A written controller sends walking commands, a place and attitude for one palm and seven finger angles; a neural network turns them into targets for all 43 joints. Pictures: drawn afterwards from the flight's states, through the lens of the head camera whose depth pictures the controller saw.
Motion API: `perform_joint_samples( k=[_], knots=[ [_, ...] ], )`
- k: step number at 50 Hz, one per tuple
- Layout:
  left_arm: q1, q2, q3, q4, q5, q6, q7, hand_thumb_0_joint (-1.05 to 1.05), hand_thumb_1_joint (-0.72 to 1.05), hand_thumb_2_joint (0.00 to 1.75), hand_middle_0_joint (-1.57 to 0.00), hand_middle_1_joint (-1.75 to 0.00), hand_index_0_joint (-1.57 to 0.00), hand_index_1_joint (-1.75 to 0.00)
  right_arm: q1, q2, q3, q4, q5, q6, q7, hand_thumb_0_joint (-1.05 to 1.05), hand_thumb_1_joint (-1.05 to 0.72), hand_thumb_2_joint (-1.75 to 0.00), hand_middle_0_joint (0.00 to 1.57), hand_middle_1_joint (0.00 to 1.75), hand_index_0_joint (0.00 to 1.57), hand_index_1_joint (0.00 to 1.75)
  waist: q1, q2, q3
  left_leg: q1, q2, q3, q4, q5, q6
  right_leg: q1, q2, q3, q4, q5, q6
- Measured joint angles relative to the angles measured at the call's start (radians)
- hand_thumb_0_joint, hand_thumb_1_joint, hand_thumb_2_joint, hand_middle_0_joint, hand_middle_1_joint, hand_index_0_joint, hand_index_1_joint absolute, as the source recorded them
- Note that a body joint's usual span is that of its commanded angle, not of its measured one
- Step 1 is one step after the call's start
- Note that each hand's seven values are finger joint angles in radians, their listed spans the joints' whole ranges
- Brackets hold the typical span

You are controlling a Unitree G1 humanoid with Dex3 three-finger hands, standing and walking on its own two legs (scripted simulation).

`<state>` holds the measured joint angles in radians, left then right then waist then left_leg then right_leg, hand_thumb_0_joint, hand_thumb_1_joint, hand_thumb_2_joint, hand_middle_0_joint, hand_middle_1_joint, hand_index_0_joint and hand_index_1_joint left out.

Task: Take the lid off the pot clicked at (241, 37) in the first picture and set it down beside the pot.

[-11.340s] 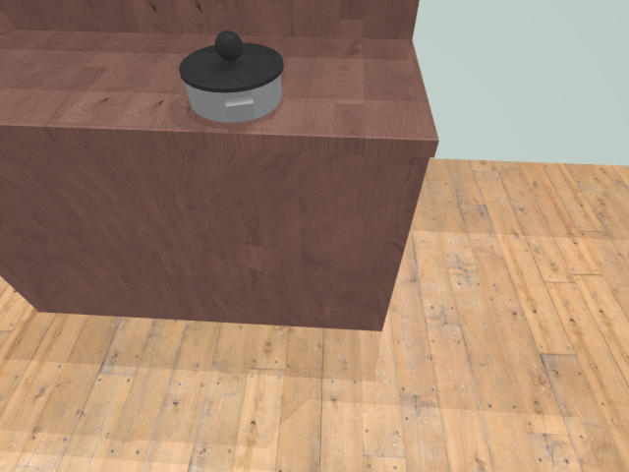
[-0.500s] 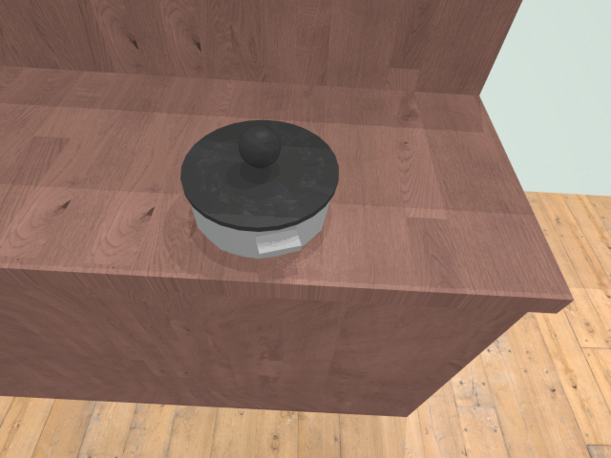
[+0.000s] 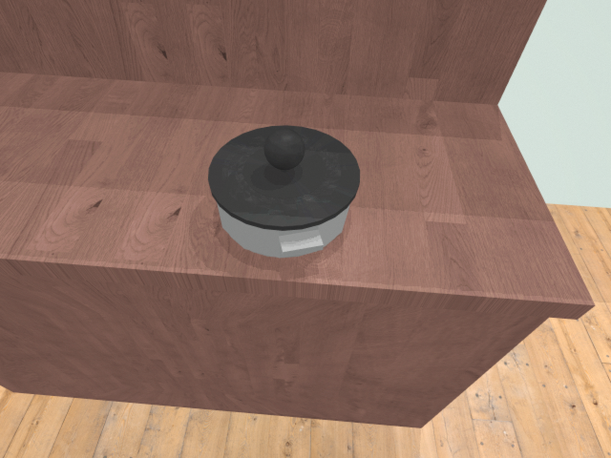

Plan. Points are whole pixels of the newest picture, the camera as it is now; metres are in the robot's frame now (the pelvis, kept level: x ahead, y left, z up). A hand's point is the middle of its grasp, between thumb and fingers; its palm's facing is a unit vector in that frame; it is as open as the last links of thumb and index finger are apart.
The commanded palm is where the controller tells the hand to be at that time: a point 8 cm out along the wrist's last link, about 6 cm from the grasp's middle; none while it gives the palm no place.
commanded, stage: lift the closed hand beside the body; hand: left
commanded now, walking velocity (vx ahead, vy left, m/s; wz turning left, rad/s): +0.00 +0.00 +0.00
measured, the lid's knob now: (284, 149) +0.46 +0.08 +0.17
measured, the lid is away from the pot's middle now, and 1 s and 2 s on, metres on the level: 0.00 0.00 0.00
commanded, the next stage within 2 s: raise the hand higher, near the body in 0.52 s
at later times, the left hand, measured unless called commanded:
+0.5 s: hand out of the picture +0.09 +0.18 +0.06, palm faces +0.32 -0.88 -0.34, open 3.1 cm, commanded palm +0.05 +0.22 +0.10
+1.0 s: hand (113, 427) +0.12 +0.18 +0.14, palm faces +0.34 -0.80 -0.50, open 3.1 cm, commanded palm +0.07 +0.21 +0.17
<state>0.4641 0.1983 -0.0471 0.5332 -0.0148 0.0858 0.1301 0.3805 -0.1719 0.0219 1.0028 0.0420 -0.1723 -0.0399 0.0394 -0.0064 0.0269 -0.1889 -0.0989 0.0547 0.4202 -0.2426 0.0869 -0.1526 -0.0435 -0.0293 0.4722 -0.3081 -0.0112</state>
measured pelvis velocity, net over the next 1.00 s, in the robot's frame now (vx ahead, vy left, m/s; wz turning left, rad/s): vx -0.02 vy -0.06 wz -0.01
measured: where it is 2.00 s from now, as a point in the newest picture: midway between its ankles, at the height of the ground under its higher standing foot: outside the picture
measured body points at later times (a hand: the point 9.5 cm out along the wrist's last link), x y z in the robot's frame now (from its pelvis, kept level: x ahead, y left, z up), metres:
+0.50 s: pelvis -0.04 -0.05 +0.00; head -0.06 -0.06 +0.45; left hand +0.07 +0.23 +0.08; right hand +0.21 -0.24 -0.04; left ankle -0.01 +0.04 -0.74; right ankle -0.05 -0.14 -0.74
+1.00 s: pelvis -0.02 -0.06 +0.00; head -0.04 -0.10 +0.45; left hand +0.10 +0.22 +0.16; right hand +0.18 -0.30 -0.08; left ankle -0.01 +0.04 -0.74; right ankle -0.05 -0.14 -0.74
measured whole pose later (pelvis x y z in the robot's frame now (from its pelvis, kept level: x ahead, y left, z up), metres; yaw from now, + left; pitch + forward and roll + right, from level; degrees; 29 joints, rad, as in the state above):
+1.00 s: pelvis -0.02 -0.06 +0.00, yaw +0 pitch -4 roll +0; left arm 0.73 0.34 0.29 -0.48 -0.04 -0.14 0.08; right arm 0.19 -0.23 -0.04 0.63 0.02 -0.14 -0.08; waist 0.07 0.08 0.01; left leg -0.14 0.00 0.02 0.42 -0.22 0.02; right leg -0.05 0.06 -0.04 0.37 -0.26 -0.06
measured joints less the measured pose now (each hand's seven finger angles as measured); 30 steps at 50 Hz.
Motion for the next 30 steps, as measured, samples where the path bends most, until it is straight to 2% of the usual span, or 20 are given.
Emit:
perform_joint_samples(
  k=[2, 4, 7, 9, 11, 14, 19, 24, 30],
  knots=[
    [0.021, 0.023, -0.01, -0.201, -0.005, 0.0, 0.036, 0.05, 0.97, 0.9, -0.26, -0.36, -0.26, -0.36, -0.002, -0.037, -0.004, -0.046, 0.006, -0.051, 0.009, 0.03, -0.94, -0.9, 0.21, 0.29, 0.21, 0.3, -0.009, 0.028, -0.019, 0.016, -0.012, -0.008, -0.013, 0.009, 0.005, 0.009, -0.008, 0.004, 0.009, -0.002, -0.006],
    [0.013, 0.014, -0.017, -0.305, 0.01, -0.032, 0.042, 0.04, 0.97, 0.9, -0.3, -0.41, -0.31, -0.41, -0.039, -0.068, -0.014, -0.096, -0.003, -0.07, 0.03, 0.03, -0.93, -0.9, 0.21, 0.29, 0.21, 0.3, -0.027, 0.056, -0.042, 0.022, -0.019, -0.007, -0.018, 0.017, 0.017, 0.019, -0.014, 0.005, 0.0, -0.006, -0.004],
    [0.019, -0.036, -0.001, -0.387, 0.022, -0.074, -0.005, 0.03, 0.96, 0.9, -0.39, -0.51, -0.39, -0.51, -0.132, -0.072, -0.042, -0.183, -0.022, -0.036, 0.064, 0.03, -0.92, -0.9, 0.2, 0.29, 0.2, 0.3, -0.048, 0.08, -0.075, 0.004, -0.008, 0.01, 0.0, 0.015, 0.018, 0.008, -0.007, 0.02, -0.01, 0.001, 0.035],
    [0.057, -0.049, 0.025, -0.443, 0.013, -0.103, -0.049, 0.02, 0.94, 0.9, -0.46, -0.59, -0.47, -0.59, -0.184, -0.047, -0.049, -0.249, -0.025, 0.0, 0.069, 0.02, -0.92, -0.9, 0.2, 0.29, 0.2, 0.3, -0.051, 0.067, -0.086, -0.005, 0.006, 0.019, 0.01, 0.014, 0.007, -0.003, 0.006, 0.028, -0.004, 0.009, 0.041],
    [0.107, -0.032, 0.053, -0.517, 0.002, -0.121, -0.073, 0.01, 0.93, 0.9, -0.54, -0.68, -0.55, -0.67, -0.211, -0.024, -0.044, -0.33, -0.021, 0.025, 0.062, 0.02, -0.92, -0.9, 0.2, 0.29, 0.2, 0.3, -0.04, 0.038, -0.081, -0.004, 0.02, 0.017, 0.016, 0.015, -0.004, -0.001, 0.02, 0.026, -0.002, 0.014, 0.029],
    [0.169, 0.018, 0.089, -0.636, -0.004, -0.133, -0.079, 0.01, 0.92, 0.9, -0.67, -0.81, -0.67, -0.81, -0.229, -0.022, -0.029, -0.436, -0.02, 0.031, 0.042, 0.02, -0.91, -0.9, 0.2, 0.29, 0.2, 0.3, -0.009, 0.011, -0.062, -0.002, 0.039, -0.002, 0.028, 0.017, -0.015, 0.018, 0.039, 0.007, -0.017, 0.024, 0.01],
    [0.193, 0.055, 0.13, -0.739, -0.014, -0.144, -0.065, 0.01, 0.9, 0.9, -0.88, -1.04, -0.89, -1.04, -0.258, -0.061, -0.015, -0.514, -0.029, 0.025, 0.02, 0.01, -0.91, -0.9, 0.2, 0.29, 0.2, 0.3, 0.03, 0.031, -0.036, -0.013, 0.052, -0.041, 0.047, 0.025, -0.028, 0.034, 0.055, -0.033, -0.037, 0.039, -0.007],
    [0.212, 0.068, 0.172, -0.812, -0.023, -0.151, -0.064, 0.01, 0.9, 0.9, -1.09, -1.27, -1.09, -1.26, -0.247, -0.051, -0.002, -0.497, -0.038, 0.04, 0.002, 0.01, -0.9, -0.9, 0.2, 0.29, 0.21, 0.3, 0.049, 0.049, -0.03, -0.011, 0.064, -0.057, 0.044, 0.032, -0.042, 0.045, 0.069, -0.048, -0.054, 0.049, -0.021],
    [0.228, 0.091, 0.222, -0.896, -0.027, -0.164, -0.061, 0.01, 0.9, 0.9, -1.23, -1.42, -1.23, -1.42, -0.194, -0.025, 0.012, -0.438, -0.039, 0.048, -0.007, 0.01, -0.9, -0.9, 0.21, 0.29, 0.21, 0.3, 0.045, 0.069, -0.021, 0.013, 0.081, -0.059, 0.037, 0.029, -0.057, 0.075, 0.087, -0.048, -0.077, 0.055, -0.036]
  ],
)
